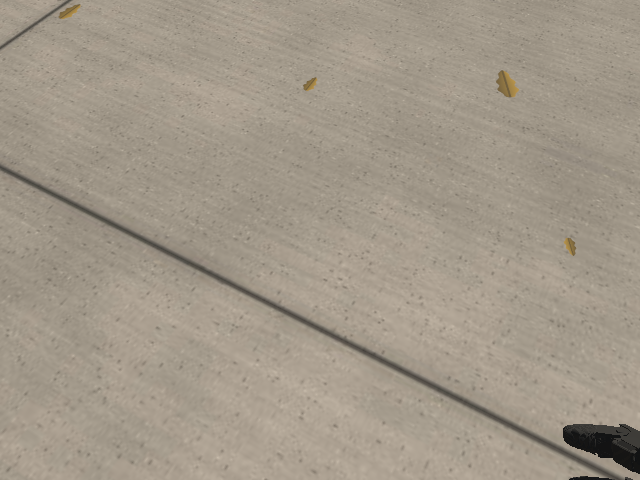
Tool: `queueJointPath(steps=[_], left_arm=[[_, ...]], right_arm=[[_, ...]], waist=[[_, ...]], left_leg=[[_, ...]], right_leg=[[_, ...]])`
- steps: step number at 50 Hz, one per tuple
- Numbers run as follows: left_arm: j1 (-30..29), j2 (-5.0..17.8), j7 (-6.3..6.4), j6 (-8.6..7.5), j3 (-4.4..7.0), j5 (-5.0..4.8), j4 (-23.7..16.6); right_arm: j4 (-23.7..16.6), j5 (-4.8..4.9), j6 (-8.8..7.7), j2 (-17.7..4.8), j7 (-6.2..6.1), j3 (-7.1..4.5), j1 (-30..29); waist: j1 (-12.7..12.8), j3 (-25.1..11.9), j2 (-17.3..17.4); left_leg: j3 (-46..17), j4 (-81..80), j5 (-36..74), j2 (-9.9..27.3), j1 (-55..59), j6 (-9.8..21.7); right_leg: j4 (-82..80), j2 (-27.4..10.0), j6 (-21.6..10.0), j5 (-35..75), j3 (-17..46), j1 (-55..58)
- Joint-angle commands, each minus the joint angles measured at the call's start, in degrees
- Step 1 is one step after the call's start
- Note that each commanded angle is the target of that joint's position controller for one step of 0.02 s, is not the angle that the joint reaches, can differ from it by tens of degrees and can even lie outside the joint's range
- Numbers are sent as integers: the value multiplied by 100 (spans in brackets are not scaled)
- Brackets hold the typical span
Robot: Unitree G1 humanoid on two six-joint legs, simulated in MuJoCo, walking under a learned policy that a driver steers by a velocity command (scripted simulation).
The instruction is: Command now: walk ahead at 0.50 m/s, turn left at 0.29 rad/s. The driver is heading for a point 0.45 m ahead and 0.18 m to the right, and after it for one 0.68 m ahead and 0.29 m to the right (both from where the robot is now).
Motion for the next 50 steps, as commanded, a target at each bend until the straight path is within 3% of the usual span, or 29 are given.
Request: queueJointPath(steps=[1,2,3,4,7,10,15,20,23,24,25,26,27,28,29,30,31,32,35,38,41,44,46,47,48,49,50], left_arm=[[-482,871,-109,-350,89,-234,-744],[-678,754,-86,-375,39,-234,-811],[-728,712,-54,-349,43,-119,-740],[-561,716,-58,-273,70,-80,-661],[-214,417,-58,-38,34,-75,-483],[-626,308,-18,49,26,-59,-597],[-1349,116,-149,-32,-39,-37,-803],[-1916,99,-334,-47,-66,-28,-1186],[-1528,338,-396,-5,57,-23,-1280],[-917,544,-377,18,176,-28,-1168],[-33,874,-302,29,355,-13,-983],[531,1588,-182,61,545,58,-962],[290,1555,-177,29,473,51,-1147],[201,1173,-184,21,365,67,-1224],[-73,939,-170,8,311,33,-1246],[-382,790,-151,26,279,-34,-1272],[-616,646,-112,50,235,-28,-1338],[-753,640,-90,79,225,49,-1417],[-907,831,-17,112,294,89,-1414],[-887,886,109,251,318,-12,-1368],[-839,871,197,410,315,-41,-1358],[-823,838,211,496,307,-25,-1388],[-984,779,218,514,285,-40,-1459],[-1112,709,222,515,260,-51,-1510],[-955,438,212,494,177,19,-1573],[-296,155,203,462,108,67,-1575],[-147,599,189,442,192,65,-1561]], right_arm=[[127,-62,-109,-1127,-56,-367,2001],[154,-47,-148,-980,-59,-316,1618],[168,-66,-174,-755,-60,-244,1269],[155,-125,-216,-581,-65,-182,1066],[314,-140,-371,-601,-76,-196,941],[532,-206,-455,-663,-137,-225,1037],[756,-169,-454,-766,-213,-235,1138],[1072,-59,-270,-895,-260,-306,1501],[1052,-35,-117,-1117,-359,-368,1341],[1030,-38,-60,-1153,-399,-369,1274],[975,-29,-38,-1089,-447,-326,1193],[713,-180,-139,-628,-432,-172,1626],[652,-239,-327,-354,-327,-12,1792],[609,-38,-453,-834,-231,-129,1274],[474,51,-501,-813,-222,-98,936],[496,-40,-489,-790,-276,-110,814],[501,-138,-420,-880,-331,-166,812],[493,-149,-323,-864,-345,-177,890],[547,-180,-155,-587,-412,-101,1134],[497,-190,-107,-500,-431,-53,833],[397,-131,-91,-517,-369,-46,379],[310,-110,-122,-618,-306,-88,143],[335,-107,-188,-697,-280,-150,309],[384,-122,-238,-725,-284,-180,501],[365,-211,-261,-1018,-328,-245,659],[279,-358,-184,-1390,-384,-310,486],[392,-355,-120,-1170,-366,-306,856]], waist=[[-1141,-1978,664],[-911,-1383,410],[-707,-991,226],[-499,-840,300],[-247,-627,290],[-341,-261,238],[-633,-2,216],[-819,158,181],[-466,-313,501],[-111,-690,530],[382,-1120,336],[262,-1884,-881],[14,-2796,-1318],[309,-2665,-646],[194,-1921,-392],[-25,-1264,58],[-210,-998,38],[-371,-891,-109],[-569,-935,-292],[-467,-1181,-456],[-298,-1224,-621],[-227,-1122,-752],[-384,-1036,-878],[-544,-997,-891],[-476,-1235,-451],[-3,-1326,1074],[-172,-1569,1580]], left_leg=[[-3811,-1725,-269,2061,4899,1481],[-2985,-1746,241,1845,4052,1245],[-2387,-1850,816,1647,3295,1084],[-1975,-2039,1172,1494,2756,1004],[-1340,-2591,1337,1449,2037,1011],[-697,-2864,1314,1367,1976,866],[147,-3020,1215,1241,2200,519],[382,-2548,1963,1617,3395,397],[620,-1445,4613,1642,3725,168],[740,-558,5259,1537,3586,48],[882,807,4908,1258,2881,-206],[871,3078,1888,589,665,-645],[-253,4606,-2690,-502,-745,-874],[-989,4831,-2540,-70,-1144,-744],[-874,4445,-2173,180,-1272,-657],[-734,3934,-1883,384,-1243,-684],[-699,3553,-1658,533,-918,-719],[-694,3397,-1533,540,-536,-770],[-544,2510,-1151,381,-224,-1015],[-550,1535,-316,198,-25,-1144],[-637,756,171,46,159,-1156],[-778,102,-80,-93,279,-1073],[-819,-651,52,-109,616,-921],[-780,-1322,737,-10,1087,-778],[-1372,-1420,1672,843,1904,-455],[-2748,-1345,3562,2108,2810,429],[-3779,-1504,3463,2719,2940,1156]], right_leg=[[3201,187,-194,-160,1136,-4085],[2785,-88,-257,322,1078,-4020],[2376,-275,-229,635,1043,-3771],[2159,-407,-201,886,1107,-3368],[1816,-440,-46,1305,1121,-2985],[1121,-354,79,2150,1322,-3455],[-539,-117,-10,3626,1002,-3293],[-1204,21,-314,2945,734,-3749],[-1194,483,-634,1991,241,-2961],[-1249,726,-787,1878,115,-2142],[-1634,842,-1008,2401,297,-755],[-1522,-587,-1834,3453,2573,1526],[-2341,-1652,-2748,4098,5252,2642],[-2374,-1456,-2451,4523,4478,2502],[-2321,-1220,-2201,4931,3560,1744],[-2402,-930,-1973,5142,2967,854],[-2548,-775,-1857,5226,2650,144],[-2693,-638,-1840,5364,2532,-425],[-2763,-388,-1812,5995,2120,-1061],[-2563,-155,-1539,5602,1984,-1113],[-2411,-89,-1320,4643,2237,-1067],[-2146,-148,-1244,3916,2800,-857],[-1875,-81,-1091,3504,3162,-722],[-1626,105,-916,3201,3175,-821],[-956,401,-651,2192,2917,-1222],[169,1245,-268,-550,2020,-2361],[1408,1155,18,-1335,1632,-2914]])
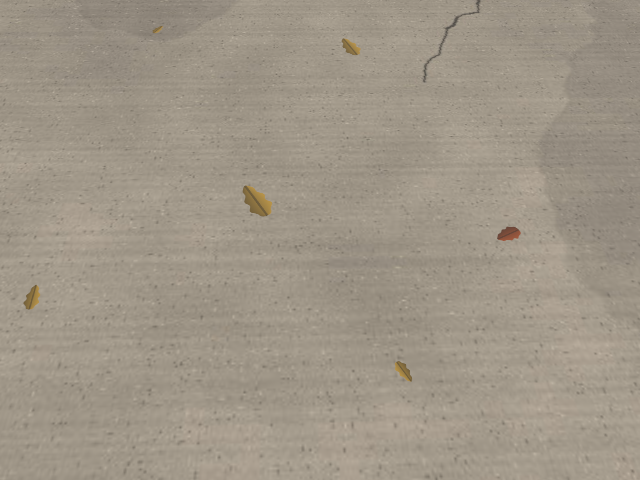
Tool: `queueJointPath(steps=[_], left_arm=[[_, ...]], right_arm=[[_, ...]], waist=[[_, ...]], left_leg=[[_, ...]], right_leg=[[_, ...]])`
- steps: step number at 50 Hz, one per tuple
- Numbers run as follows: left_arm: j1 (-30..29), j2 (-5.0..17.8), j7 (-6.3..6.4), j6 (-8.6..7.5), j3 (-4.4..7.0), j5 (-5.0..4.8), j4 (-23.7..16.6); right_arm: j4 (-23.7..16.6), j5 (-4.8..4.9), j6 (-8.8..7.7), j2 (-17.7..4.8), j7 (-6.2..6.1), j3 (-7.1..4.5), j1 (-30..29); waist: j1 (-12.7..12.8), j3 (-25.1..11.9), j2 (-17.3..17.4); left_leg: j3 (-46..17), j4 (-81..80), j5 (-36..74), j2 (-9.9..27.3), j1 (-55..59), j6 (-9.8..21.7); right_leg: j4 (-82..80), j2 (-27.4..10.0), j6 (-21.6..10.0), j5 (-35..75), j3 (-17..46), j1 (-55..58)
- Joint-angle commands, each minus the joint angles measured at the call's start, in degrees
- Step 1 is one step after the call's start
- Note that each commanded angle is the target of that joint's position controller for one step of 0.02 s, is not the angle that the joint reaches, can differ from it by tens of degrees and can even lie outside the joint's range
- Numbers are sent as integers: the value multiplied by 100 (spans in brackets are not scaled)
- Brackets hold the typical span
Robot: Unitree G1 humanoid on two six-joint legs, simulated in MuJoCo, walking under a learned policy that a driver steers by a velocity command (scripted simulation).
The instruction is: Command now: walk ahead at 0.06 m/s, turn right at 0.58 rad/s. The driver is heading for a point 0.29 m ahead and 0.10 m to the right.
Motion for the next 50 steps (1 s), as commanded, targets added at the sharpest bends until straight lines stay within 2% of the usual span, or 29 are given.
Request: queueJointPath(steps=[1,2,3,6,10,13,15,17,18,19,20,21,22,23,24,25,27,31,37,40,41,42,43,44,45,46,47,49,50], left_arm=[[645,930,-9,-74,224,-10,-322],[479,965,10,5,273,-54,-251],[402,882,35,93,275,-74,-243],[212,461,10,177,171,-102,-392],[-72,320,-54,149,108,-57,-599],[-61,385,-139,164,126,-49,-649],[18,439,-197,187,165,-45,-662],[371,412,-244,188,209,-31,-539],[566,515,-221,180,266,-4,-464],[681,1029,-137,156,400,3,-514],[604,1563,-126,77,479,145,-693],[627,1282,-151,-62,404,276,-689],[390,1101,-139,-156,328,248,-653],[71,952,-104,-182,302,124,-679],[-127,799,-68,-169,242,12,-704],[-160,732,-30,-146,198,0,-718],[-67,712,19,-108,184,38,-706],[89,853,75,-56,248,4,-676],[-90,945,-10,26,295,-13,-748],[-329,810,-6,64,236,-80,-771],[-270,698,13,64,197,-91,-750],[12,429,15,46,114,18,-723],[181,416,24,-2,120,5,-782],[119,831,49,-48,242,105,-719],[111,1056,44,-47,343,41,-620],[158,944,56,-8,346,23,-494],[169,805,70,39,318,35,-444],[149,359,18,49,153,30,-410],[3,237,-20,17,87,21,-455]], right_arm=[[-393,-36,4,-913,-48,-280,426],[-416,5,42,-733,-57,-241,254],[-458,58,88,-647,-73,-210,63],[-415,13,197,-719,-134,-233,-58],[-351,36,265,-885,-165,-328,-10],[-313,99,292,-1019,-117,-390,-94],[-265,161,297,-1071,-85,-413,-110],[-209,265,313,-1058,-81,-420,-206],[-83,278,320,-895,-70,-390,27],[-78,122,333,-569,-35,-312,216],[-503,-16,309,-521,-87,-262,-323],[-532,38,286,-733,-126,-337,-648],[-465,129,295,-801,-129,-378,-547],[-307,120,309,-808,-158,-415,-349],[-246,79,324,-856,-187,-438,-271],[-223,63,313,-820,-173,-439,-226],[-212,115,284,-685,-122,-403,-164],[-288,151,253,-518,-71,-315,-449],[-304,216,165,-613,53,-333,-387],[-181,205,97,-591,132,-341,24],[-148,153,81,-627,134,-353,119],[-224,42,88,-916,110,-392,141],[-218,-73,130,-1281,105,-444,-30],[-281,-84,95,-966,103,-375,-60],[-305,-16,82,-862,83,-332,-175],[-300,57,88,-790,60,-309,-323],[-291,139,87,-687,50,-267,-398],[-141,160,114,-500,28,-175,-139],[-75,170,142,-559,18,-189,15]], waist=[[-57,-1058,1165],[-71,-852,816],[-57,-681,738],[-99,-446,1020],[-266,-723,1172],[-284,-765,1245],[-238,-710,1240],[-7,-676,1106],[20,-608,806],[-116,-451,-593],[29,-295,-1743],[270,-514,-1143],[63,-410,-948],[-104,-372,-661],[-163,-380,-673],[-204,-459,-703],[-212,-635,-622],[-49,-614,-667],[-9,-554,-829],[-227,-694,-798],[-265,-698,-663],[-105,-831,139],[160,-477,1492],[-44,-466,1399],[-39,-344,1067],[31,-277,855],[17,-201,847],[-76,-282,898],[-197,-240,1118]], left_leg=[[-2655,-845,2854,2545,2274,1616],[-1922,-791,2383,2137,2060,1346],[-1460,-853,1938,1863,1822,1168],[-602,-1137,1596,1470,1397,1110],[-283,-1142,1726,1746,1672,1283],[-89,-1140,1516,1880,1564,1268],[-25,-1034,1265,1960,1539,1181],[229,-640,827,1858,1285,869],[509,-166,259,1651,880,503],[1154,1239,-1137,1056,-257,-104],[869,2482,-2950,204,-1603,-440],[126,3365,-3002,260,-1604,-387],[-39,3588,-2502,343,-1583,-299],[-77,3522,-2027,395,-1571,-302],[-89,3445,-1738,408,-1541,-351],[-38,3558,-1532,326,-1303,-413],[-1,3403,-1286,206,-1121,-486],[-75,2111,-1177,106,-921,-545],[-145,911,-1417,-90,-34,-436],[6,-391,-603,-28,752,-266],[-53,-938,143,160,1258,-144],[-897,-1107,860,1078,1846,177],[-2043,-1207,1939,1962,1830,1086],[-2513,-1295,1842,2455,1489,1726],[-2171,-1275,1579,2232,1407,1677],[-1737,-1199,1244,1881,1399,1415],[-1479,-1144,1172,1689,1463,1258],[-1119,-1404,-306,1308,1604,1097],[-1105,-1588,-1117,1205,1713,1064]], right_leg=[[2580,-347,412,-1019,-254,-1556],[2864,-476,521,-604,-366,-1654],[2921,-570,605,-336,-435,-1669],[2359,-665,710,205,-891,-1379],[1254,-919,666,331,-1078,-956],[503,-961,520,511,-1285,-423],[-44,-936,364,668,-1404,-167],[-1125,-774,79,1389,-1614,480],[-1646,-716,-122,1807,-1432,987],[-2234,-1742,-566,3071,134,1639],[-2413,-2964,-1717,3919,1955,1523],[-2516,-2902,-1946,3575,1875,1330],[-2471,-2574,-1631,3320,1353,1209],[-2379,-2239,-1292,3079,978,1196],[-2314,-2108,-1132,3243,812,1191],[-2261,-1980,-1111,3609,683,1070],[-2184,-1869,-1142,3882,598,1165],[-2065,-1802,-1134,3479,873,1388],[-1937,-1735,-1171,3335,1625,1034],[-1594,-1544,-918,3431,1623,992],[-1455,-1353,-679,2900,1503,726],[-739,-925,-336,1643,1005,221],[35,6,25,-369,49,-748],[1272,-222,328,-1076,-36,-861],[1967,-284,424,-816,-23,-950],[2202,-317,520,-508,-23,-994],[2261,-340,602,-263,11,-1083],[1623,-487,664,264,-290,-981],[1144,-574,677,363,-625,-978]])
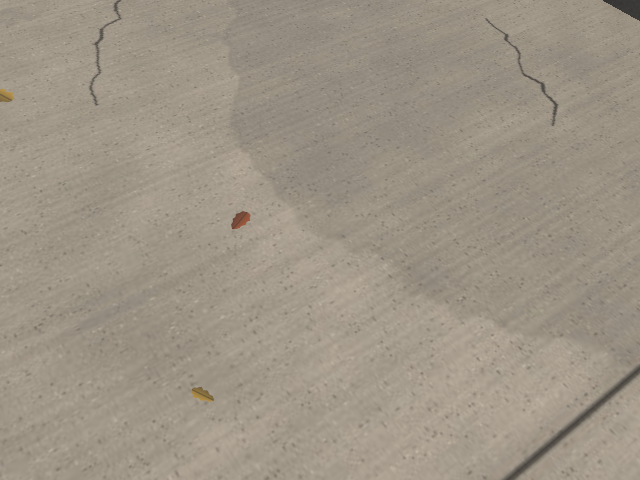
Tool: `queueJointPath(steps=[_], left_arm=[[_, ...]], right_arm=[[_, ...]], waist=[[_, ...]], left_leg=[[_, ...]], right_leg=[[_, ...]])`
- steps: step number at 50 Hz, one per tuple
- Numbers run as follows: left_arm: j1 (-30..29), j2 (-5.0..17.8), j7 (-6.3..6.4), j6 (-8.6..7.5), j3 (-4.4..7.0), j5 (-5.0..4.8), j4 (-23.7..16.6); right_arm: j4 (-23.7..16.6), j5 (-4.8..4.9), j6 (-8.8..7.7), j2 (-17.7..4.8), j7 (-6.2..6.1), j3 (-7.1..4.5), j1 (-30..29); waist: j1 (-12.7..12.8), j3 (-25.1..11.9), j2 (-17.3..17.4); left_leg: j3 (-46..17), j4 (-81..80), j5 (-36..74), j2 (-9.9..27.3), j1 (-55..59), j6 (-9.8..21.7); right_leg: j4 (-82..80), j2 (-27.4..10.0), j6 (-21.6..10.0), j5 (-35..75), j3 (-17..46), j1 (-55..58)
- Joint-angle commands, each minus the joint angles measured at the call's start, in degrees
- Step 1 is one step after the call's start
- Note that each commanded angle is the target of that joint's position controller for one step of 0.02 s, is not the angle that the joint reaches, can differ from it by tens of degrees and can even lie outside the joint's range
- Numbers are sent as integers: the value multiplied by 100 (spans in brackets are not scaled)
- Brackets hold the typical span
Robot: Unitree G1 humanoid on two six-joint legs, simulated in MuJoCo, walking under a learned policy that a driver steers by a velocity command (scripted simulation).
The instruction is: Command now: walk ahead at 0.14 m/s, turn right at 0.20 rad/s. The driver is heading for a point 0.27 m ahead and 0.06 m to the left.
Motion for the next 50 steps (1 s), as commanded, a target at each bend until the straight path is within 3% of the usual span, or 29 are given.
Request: queueJointPath(steps=[1,5,7,8,9,10,11,12,13,14,16,18,21,24,27,28,29,30,31,32,33,35,37,40,42,44,45,47,50], left_arm=[[-188,152,-63,-121,-16,-19,-392],[-353,193,-121,-340,-56,-72,-377],[87,167,-154,-446,-44,-77,-125],[330,174,-158,-480,-32,-71,6],[761,259,-130,-512,-8,-81,113],[1432,510,-79,-526,40,-65,233],[1582,1184,-143,-535,225,3,290],[1516,884,-163,-626,157,31,266],[1361,576,-158,-695,50,38,269],[1241,476,-165,-741,9,31,230],[987,386,-151,-711,-56,31,208],[822,393,-111,-629,-59,40,193],[983,521,-62,-524,-30,37,329],[1051,661,-55,-523,9,-26,453],[795,615,-40,-548,7,-80,479],[969,462,-47,-566,-43,-18,516],[1539,128,-62,-596,-167,170,449],[2066,-110,-67,-548,-252,116,643],[1836,419,-71,-448,-115,-28,708],[1433,491,-41,-346,-75,-97,644],[1184,409,17,-246,-79,-59,625],[1148,261,98,-80,-81,12,635],[1208,73,135,-78,-133,55,702],[1086,48,100,-125,-155,78,769],[1087,10,57,-145,-162,139,837],[800,212,74,-168,-164,223,656],[616,610,89,-176,-58,138,744],[412,144,63,-301,-167,178,755],[420,60,34,-461,-196,125,831]], right_arm=[[-285,61,-12,-891,-61,-180,-79],[-191,123,34,-1249,-69,-263,336],[-164,217,39,-1249,-44,-244,277],[-148,211,18,-1138,-30,-203,294],[-176,157,-47,-854,-4,-106,200],[-318,33,-141,-348,64,57,-90],[-674,116,-263,-427,52,40,-387],[-686,202,-338,-911,37,-103,-579],[-613,255,-378,-1027,86,-158,-415],[-481,241,-398,-957,125,-157,-248],[-475,96,-427,-874,189,-150,-345],[-465,28,-426,-585,254,-56,-370],[-533,36,-389,-347,319,62,-679],[-571,75,-342,-585,335,-4,-690],[-321,-20,-347,-909,257,-160,68],[-242,-60,-363,-1128,194,-223,413],[-274,-183,-352,-1540,138,-267,785],[-215,-187,-278,-1197,152,-144,860],[-213,-23,-232,-980,199,-84,585],[-235,42,-211,-860,210,-46,130],[-245,25,-193,-700,216,17,-198],[-229,-88,-159,-664,209,35,-668],[-162,-139,-153,-647,162,29,-766],[-43,-72,-112,-724,96,15,-744],[34,-20,-65,-644,67,62,-794],[201,-81,-57,-427,87,154,-539],[198,-67,-39,-506,88,102,-336],[252,-68,-26,-554,44,97,-461],[447,-65,-17,-510,5,108,-273]], waist=[[-121,-262,1436],[-298,-123,1348],[-26,-46,1168],[110,-79,1063],[322,-319,913],[587,-613,66],[618,-322,-1189],[709,193,-757],[555,399,-632],[470,403,-589],[349,499,-420],[268,272,-368],[381,92,-433],[282,12,-481],[-226,-389,-303],[-352,-686,-1],[-191,-1572,1032],[-60,-2385,1812],[-102,-1976,1294],[-30,-1215,991],[34,-801,761],[277,-396,938],[308,-434,1084],[256,-606,934],[350,-518,807],[222,-108,466],[-111,134,-240],[-41,184,-356],[-42,-57,-202]], left_leg=[[-1342,-1274,-904,1083,687,978],[-1457,-1313,-1089,1272,464,1096],[-1335,-1208,-1137,1193,-9,1058],[-1243,-1046,-1048,1103,-340,947],[-1058,-632,-1013,954,-893,694],[-394,817,-1095,456,-1728,293],[319,1807,-1656,-37,-2823,39],[-2,2804,-1899,280,-3369,0],[-149,3199,-1490,446,-3679,75],[-130,3344,-1088,547,-3761,124],[-26,3149,-492,634,-3630,17],[279,2588,-20,491,-2906,-207],[530,1446,849,232,-1693,-321],[322,899,1274,120,-1137,-155],[352,253,1690,-71,-24,176],[180,117,2882,185,767,333],[-1173,514,4794,1459,2465,966],[-2553,76,4964,2375,2718,1792],[-2542,-353,3390,2147,2015,1716],[-2074,-567,2222,1918,1404,1481],[-1750,-771,1509,1684,824,1296],[-1199,-1151,612,1300,-299,1051],[-885,-1218,608,1148,-593,1086],[-819,-1166,-105,1143,-624,1092],[-731,-1126,-1108,1000,-986,844],[-561,-896,-1871,648,-1209,294],[-149,-755,-1505,280,-790,97],[-47,-310,-741,233,-75,51],[-36,-155,-35,250,5,184]], right_leg=[[-706,-347,107,233,-583,-365],[-2260,-355,-171,24,-927,458],[-3457,-277,-439,1091,-1103,1355],[-3783,-260,-565,1348,-1100,1939],[-3737,-569,-705,1341,-724,2807],[-3959,-1493,-958,972,461,3672],[-4483,-2489,-1731,-193,2179,3415],[-4761,-2679,-2098,-649,2606,3165],[-4800,-2496,-1997,-752,2292,3166],[-4851,-2255,-1849,-524,1906,3214],[-4832,-2007,-1673,1812,1099,3030],[-4650,-1642,-1547,3809,219,2593],[-4435,-1325,-1377,4554,-433,1919],[-4212,-1558,-1304,4491,-264,1871],[-3295,-1410,-1036,4912,-273,1967],[-2550,-1098,-810,4534,-443,1709],[-1042,-613,-436,2269,-597,593],[277,-196,-155,-1256,-278,255],[781,-362,-85,-1322,-36,128],[918,-559,-63,-1084,-243,-241],[695,-709,-42,-824,-341,-265],[-144,-881,2,-341,-395,400],[-896,-836,6,-151,-550,903],[-1945,-812,-96,790,-661,1440],[-2640,-727,-221,1550,-786,1973],[-3334,-1143,-469,1621,-264,1867],[-3360,-1087,-639,431,-241,981],[-3663,-974,-541,-15,-289,398],[-3442,-920,-397,1129,-384,837]])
